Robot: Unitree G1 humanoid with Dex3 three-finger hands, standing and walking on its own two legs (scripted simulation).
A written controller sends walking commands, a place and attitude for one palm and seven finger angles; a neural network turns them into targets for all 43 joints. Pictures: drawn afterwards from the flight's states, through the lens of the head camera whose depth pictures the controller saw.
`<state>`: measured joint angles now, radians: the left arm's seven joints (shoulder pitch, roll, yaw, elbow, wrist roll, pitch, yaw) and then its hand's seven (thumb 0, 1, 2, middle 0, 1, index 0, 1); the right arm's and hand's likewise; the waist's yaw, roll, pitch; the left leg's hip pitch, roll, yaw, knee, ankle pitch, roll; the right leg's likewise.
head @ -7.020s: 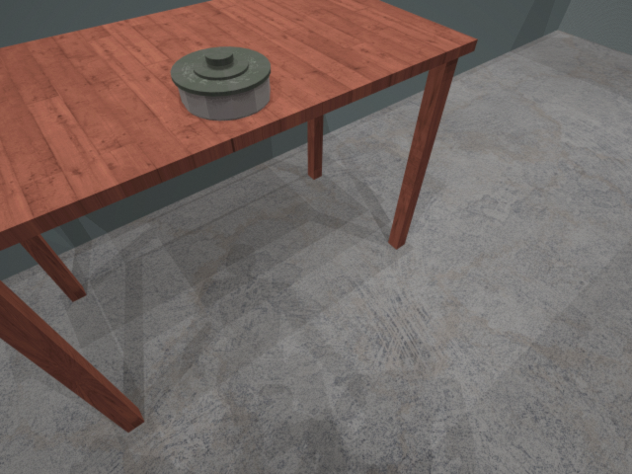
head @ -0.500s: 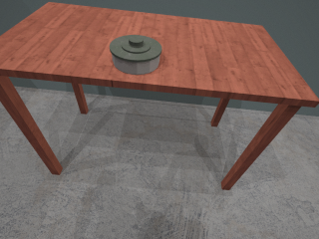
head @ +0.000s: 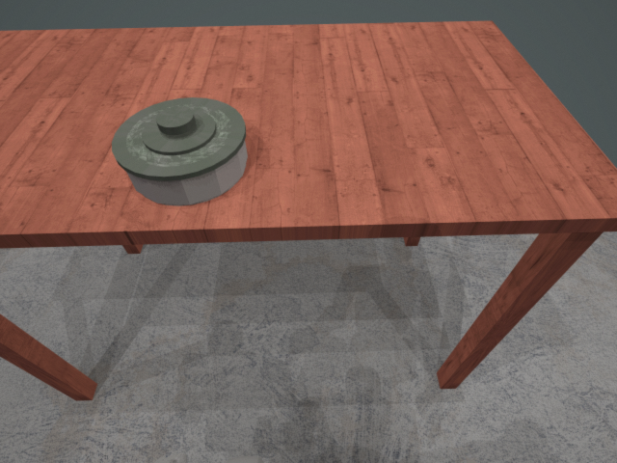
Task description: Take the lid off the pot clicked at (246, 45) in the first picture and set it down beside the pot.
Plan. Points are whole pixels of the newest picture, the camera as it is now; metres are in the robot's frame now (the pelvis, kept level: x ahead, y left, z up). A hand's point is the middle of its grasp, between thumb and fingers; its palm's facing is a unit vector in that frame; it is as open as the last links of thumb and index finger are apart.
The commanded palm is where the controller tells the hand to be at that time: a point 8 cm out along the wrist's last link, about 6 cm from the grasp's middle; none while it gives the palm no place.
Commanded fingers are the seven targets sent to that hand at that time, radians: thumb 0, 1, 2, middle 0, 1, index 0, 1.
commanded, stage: come to a stop and stand still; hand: left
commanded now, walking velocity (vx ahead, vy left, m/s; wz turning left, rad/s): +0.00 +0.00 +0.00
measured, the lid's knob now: (176, 120) +0.53 +0.20 +0.17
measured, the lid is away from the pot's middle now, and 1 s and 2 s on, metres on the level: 0.00 0.00 0.00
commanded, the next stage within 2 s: look again from close up in 1.48 s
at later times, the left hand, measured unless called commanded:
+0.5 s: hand out of the picture +0.08 +0.21 -0.17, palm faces +0.02 -0.97 -0.25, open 7.3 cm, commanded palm none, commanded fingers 0.00 0.90 0.90 -0.20 -0.30 -0.20 -0.30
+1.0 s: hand out of the picture +0.00 +0.15 -0.14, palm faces +0.05 -0.97 -0.25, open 7.3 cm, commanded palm none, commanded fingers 0.00 0.90 0.90 -0.20 -0.30 -0.20 -0.30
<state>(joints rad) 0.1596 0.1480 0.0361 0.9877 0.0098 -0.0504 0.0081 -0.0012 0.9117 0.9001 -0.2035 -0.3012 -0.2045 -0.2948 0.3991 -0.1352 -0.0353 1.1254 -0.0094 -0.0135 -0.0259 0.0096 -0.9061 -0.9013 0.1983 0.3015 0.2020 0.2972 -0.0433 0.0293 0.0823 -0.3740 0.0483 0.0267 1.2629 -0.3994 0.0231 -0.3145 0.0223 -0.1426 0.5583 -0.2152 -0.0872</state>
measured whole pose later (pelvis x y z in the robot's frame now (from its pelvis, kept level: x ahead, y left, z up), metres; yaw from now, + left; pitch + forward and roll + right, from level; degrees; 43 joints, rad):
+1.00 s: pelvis +0.00 -0.03 +0.02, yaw -2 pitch -1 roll +3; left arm 0.32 0.13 0.04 1.03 0.03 -0.01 0.03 0.00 0.91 0.90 -0.21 -0.30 -0.21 -0.30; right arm 0.23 -0.22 -0.06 1.06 -0.01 0.06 -0.01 0.01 -0.91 -0.90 0.19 0.30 0.20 0.30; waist 0.04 0.00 0.06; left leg -0.33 0.01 0.02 0.80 -0.41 -0.06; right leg -0.17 -0.04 -0.03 0.43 -0.25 -0.04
